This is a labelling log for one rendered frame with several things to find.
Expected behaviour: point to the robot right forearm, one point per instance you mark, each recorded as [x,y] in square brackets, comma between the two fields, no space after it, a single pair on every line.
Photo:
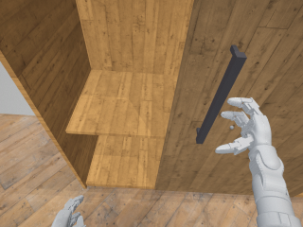
[270,191]

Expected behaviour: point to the robot left hand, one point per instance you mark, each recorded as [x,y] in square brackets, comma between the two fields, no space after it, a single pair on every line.
[65,218]

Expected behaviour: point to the handle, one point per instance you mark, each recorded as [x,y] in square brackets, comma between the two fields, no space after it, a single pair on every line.
[231,73]

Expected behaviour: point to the wardrobe door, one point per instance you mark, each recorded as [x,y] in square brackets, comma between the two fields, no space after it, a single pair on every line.
[270,33]

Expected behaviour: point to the robot right hand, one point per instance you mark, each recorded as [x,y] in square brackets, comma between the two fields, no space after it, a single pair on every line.
[258,126]

